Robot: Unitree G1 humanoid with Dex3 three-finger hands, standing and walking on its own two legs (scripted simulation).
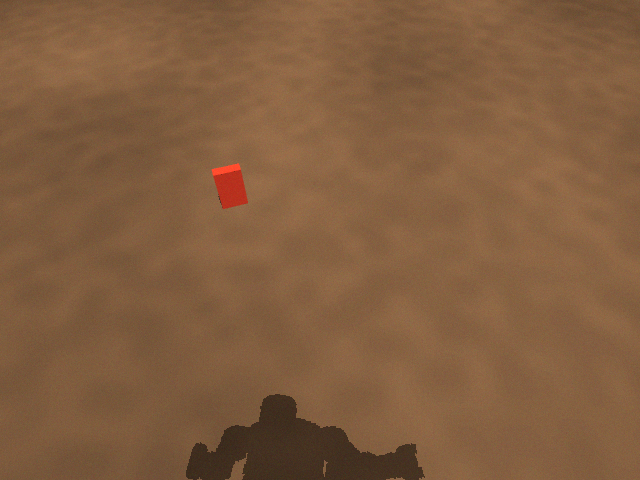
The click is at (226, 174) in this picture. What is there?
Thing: carton on end
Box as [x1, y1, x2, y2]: [212, 163, 247, 208]
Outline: 238,163 212,169 223,208 247,202
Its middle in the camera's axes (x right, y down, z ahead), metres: -0.41 -0.22 +1.69
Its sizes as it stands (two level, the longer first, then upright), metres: 0.116 0.043 0.199
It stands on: the floor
